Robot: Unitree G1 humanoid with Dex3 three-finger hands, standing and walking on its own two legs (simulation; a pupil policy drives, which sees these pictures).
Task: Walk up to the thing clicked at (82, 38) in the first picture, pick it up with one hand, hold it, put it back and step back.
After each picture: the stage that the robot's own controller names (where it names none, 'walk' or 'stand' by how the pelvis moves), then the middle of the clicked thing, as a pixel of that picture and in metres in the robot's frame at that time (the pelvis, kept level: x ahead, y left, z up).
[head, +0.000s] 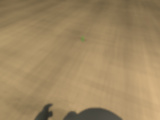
stand; (82, 38) +1.89 +0.27 -0.72
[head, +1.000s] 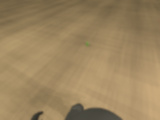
walk; (87, 44) +1.77 +0.28 -0.72
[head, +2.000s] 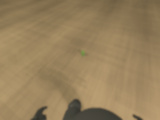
walk; (82, 53) +1.20 +0.25 -0.71
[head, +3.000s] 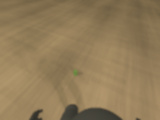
walk; (75, 72) +0.75 +0.22 -0.70
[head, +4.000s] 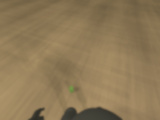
walk; (71, 89) +0.45 +0.22 -0.71
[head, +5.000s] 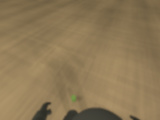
stand; (73, 98) +0.35 +0.20 -0.72
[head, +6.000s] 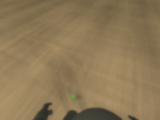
stand; (73, 97) +0.34 +0.20 -0.72
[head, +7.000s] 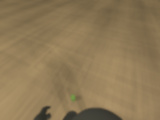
stand; (73, 98) +0.35 +0.20 -0.72
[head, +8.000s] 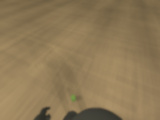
stand; (73, 98) +0.35 +0.19 -0.73
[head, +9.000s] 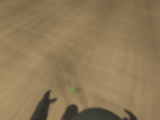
go down; (72, 90) +0.36 +0.20 -0.71
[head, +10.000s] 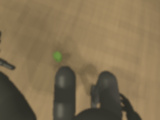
go down; (57, 57) +0.41 +0.27 -0.28
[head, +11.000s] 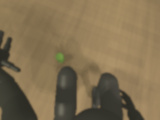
close in; (60, 58) +0.41 +0.27 -0.28
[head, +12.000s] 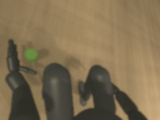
close in; (31, 56) +0.37 +0.31 -0.21
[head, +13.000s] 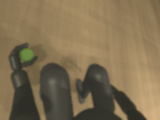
close; (27, 56) +0.37 +0.31 -0.21
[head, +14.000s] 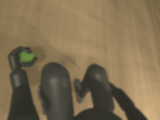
lift; (26, 56) +0.36 +0.31 -0.22
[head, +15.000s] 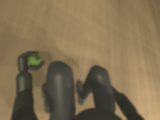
lift; (34, 60) +0.33 +0.29 -0.21
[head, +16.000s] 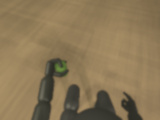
lift; (62, 69) +0.32 +0.21 +0.01
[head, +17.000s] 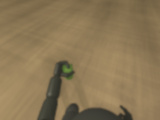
hold; (68, 72) +0.33 +0.17 +0.02
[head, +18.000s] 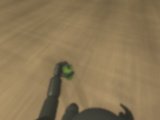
hold; (68, 72) +0.33 +0.17 +0.00
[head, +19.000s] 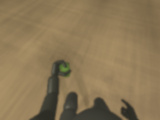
crouch; (65, 70) +0.35 +0.19 -0.05
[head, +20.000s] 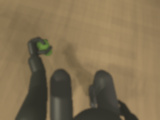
lower; (45, 48) +0.45 +0.29 -0.10
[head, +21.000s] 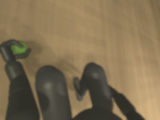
lower; (21, 51) +0.41 +0.31 -0.22
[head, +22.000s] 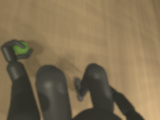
lower; (23, 51) +0.40 +0.32 -0.22
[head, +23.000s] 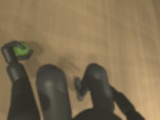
lower; (23, 52) +0.39 +0.32 -0.22
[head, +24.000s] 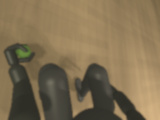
lower; (25, 54) +0.38 +0.32 -0.22
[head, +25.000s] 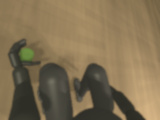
open; (26, 56) +0.38 +0.30 -0.22
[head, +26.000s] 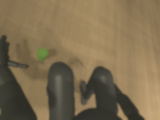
stand; (42, 54) +0.38 +0.29 -0.23
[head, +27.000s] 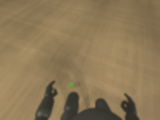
stand; (71, 85) +0.37 +0.20 -0.59
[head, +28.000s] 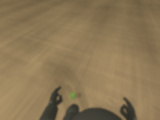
stand; (72, 95) +0.37 +0.20 -0.66
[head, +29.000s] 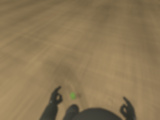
stand; (72, 96) +0.36 +0.20 -0.67
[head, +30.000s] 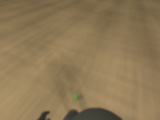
stand; (75, 97) +0.39 +0.19 -0.72
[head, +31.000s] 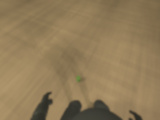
walk; (78, 78) +0.48 +0.15 -0.70
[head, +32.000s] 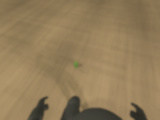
walk; (76, 64) +0.74 +0.26 -0.69
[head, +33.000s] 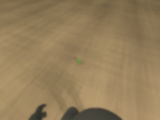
stand; (79, 61) +1.02 +0.22 -0.70
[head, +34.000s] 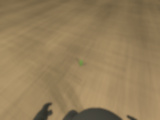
stand; (81, 63) +1.00 +0.20 -0.72
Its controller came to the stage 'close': yes
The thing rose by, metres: 0.72
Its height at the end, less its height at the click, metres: +0.00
